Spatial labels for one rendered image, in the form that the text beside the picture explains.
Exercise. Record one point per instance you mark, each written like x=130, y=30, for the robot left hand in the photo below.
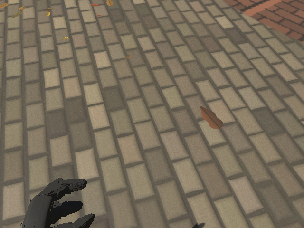
x=45, y=209

